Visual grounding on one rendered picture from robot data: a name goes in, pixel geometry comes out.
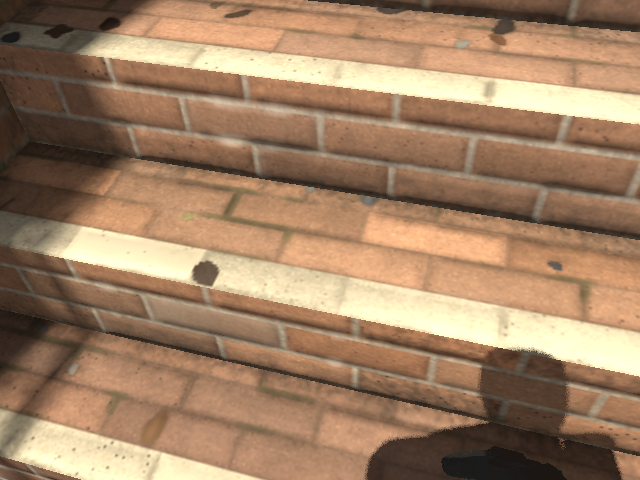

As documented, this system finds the robot right hand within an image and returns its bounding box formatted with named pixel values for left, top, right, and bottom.
left=441, top=446, right=567, bottom=480

